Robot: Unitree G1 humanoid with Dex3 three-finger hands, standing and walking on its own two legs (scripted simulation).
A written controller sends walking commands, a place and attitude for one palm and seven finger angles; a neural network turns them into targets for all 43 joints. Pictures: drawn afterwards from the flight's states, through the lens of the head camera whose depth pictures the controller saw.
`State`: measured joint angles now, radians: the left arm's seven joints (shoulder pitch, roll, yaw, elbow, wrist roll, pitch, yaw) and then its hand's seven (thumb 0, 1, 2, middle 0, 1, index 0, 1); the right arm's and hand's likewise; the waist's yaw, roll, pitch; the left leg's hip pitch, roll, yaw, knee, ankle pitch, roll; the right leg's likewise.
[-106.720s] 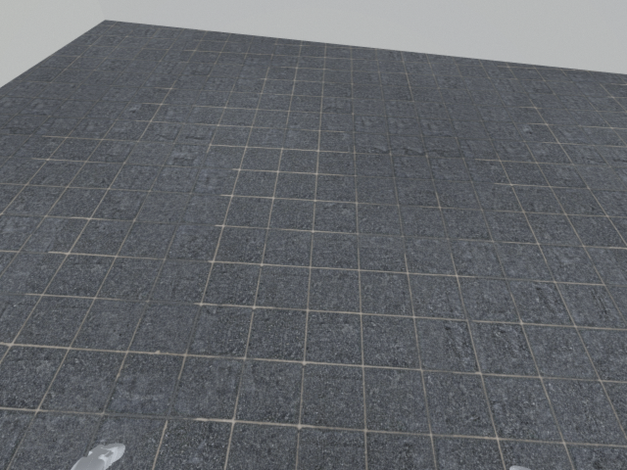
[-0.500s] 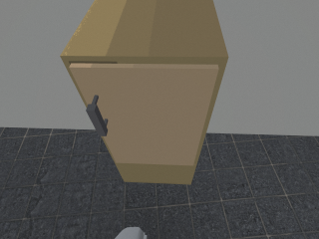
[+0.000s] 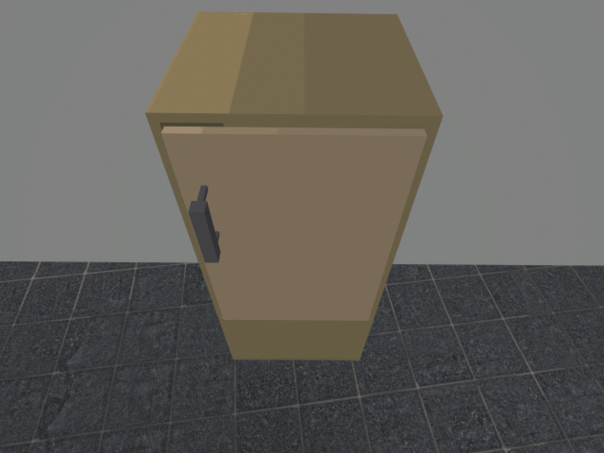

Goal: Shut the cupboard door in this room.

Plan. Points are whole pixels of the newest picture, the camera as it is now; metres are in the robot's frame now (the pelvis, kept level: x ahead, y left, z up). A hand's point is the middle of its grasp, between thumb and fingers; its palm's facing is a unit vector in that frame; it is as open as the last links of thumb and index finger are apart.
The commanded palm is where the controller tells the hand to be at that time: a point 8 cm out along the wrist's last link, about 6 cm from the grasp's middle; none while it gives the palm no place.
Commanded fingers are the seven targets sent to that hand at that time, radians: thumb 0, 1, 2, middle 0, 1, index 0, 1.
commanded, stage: come to a stop and stand still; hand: left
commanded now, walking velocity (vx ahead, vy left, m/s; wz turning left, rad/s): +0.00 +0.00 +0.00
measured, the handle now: (208, 224) +0.47 +0.20 -0.01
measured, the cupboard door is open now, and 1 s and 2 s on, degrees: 0 0 0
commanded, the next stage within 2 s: look again from close up in 0.06 s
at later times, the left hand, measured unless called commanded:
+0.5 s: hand out of the picture -0.02 +0.18 -0.18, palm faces +0.01 -0.98 -0.22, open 7.4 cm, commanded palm none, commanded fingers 0.00 0.90 0.90 -0.20 -0.30 -0.20 -0.30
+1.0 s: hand out of the picture -0.05 +0.15 -0.18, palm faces +0.05 -0.99 -0.16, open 7.4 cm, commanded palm none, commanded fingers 0.00 0.90 0.90 -0.20 -0.30 -0.20 -0.30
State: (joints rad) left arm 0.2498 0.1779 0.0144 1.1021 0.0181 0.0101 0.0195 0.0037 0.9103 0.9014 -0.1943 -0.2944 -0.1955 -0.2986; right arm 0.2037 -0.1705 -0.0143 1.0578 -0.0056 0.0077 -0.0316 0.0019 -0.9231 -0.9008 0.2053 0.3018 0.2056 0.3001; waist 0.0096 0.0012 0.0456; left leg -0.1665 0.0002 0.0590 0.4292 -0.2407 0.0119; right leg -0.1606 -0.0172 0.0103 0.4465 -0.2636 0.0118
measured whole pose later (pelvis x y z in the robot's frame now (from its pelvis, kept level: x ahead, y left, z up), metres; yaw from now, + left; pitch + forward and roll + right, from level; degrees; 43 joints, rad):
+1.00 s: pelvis +0.00 -0.01 -0.01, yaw +0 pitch -1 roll +0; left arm 0.40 0.15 0.01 1.09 0.03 -0.01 0.01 0.00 0.91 0.90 -0.19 -0.29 -0.20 -0.30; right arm 0.32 -0.14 -0.01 1.09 -0.02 0.00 -0.02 0.01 -0.90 -0.90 0.20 0.30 0.20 0.30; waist 0.01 -0.02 0.00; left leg -0.23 0.01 0.05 0.53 -0.29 0.01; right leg -0.22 -0.01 0.00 0.55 -0.32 -0.01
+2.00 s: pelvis -0.04 -0.01 +0.00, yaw +1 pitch -2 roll +0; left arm 0.32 0.16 0.01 1.07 0.02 0.01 0.03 0.00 0.92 0.90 -0.20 -0.29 -0.20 -0.30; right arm 0.32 -0.11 0.00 1.11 -0.02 0.02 -0.01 0.01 -0.91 -0.90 0.20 0.30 0.20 0.30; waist 0.01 -0.03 0.02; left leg -0.21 0.01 0.05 0.44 -0.21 0.01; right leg -0.23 -0.02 -0.06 0.42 -0.17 -0.01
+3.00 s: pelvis -0.01 -0.02 -0.02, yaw +3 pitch +2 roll +1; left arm 0.36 0.17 0.08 0.25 -0.15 -0.18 0.05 0.02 0.92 0.90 -0.23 -0.33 -0.23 -0.34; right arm 0.32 -0.24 -0.02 0.84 0.02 -0.28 -0.06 0.02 -0.91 -0.90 0.20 0.30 0.20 0.30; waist -0.03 0.02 -0.04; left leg -0.33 0.00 0.03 0.63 -0.33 0.00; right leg -0.35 -0.04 -0.08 0.64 -0.32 -0.01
